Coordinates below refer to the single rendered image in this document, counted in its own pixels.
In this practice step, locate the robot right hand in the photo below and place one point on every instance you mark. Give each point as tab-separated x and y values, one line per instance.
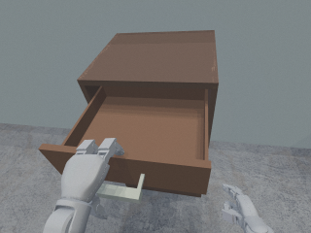
235	213

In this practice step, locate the handle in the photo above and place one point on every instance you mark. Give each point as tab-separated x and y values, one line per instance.
122	193

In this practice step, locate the drawer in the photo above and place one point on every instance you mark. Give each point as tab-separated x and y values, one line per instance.
162	130

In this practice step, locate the robot right forearm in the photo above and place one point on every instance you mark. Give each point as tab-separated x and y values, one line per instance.
255	224

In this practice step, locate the cabinet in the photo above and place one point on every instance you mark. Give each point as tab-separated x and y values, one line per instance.
167	59

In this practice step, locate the robot left forearm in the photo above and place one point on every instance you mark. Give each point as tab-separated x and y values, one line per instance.
69	216

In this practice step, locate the robot left hand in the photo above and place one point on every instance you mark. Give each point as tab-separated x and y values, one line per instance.
86	171

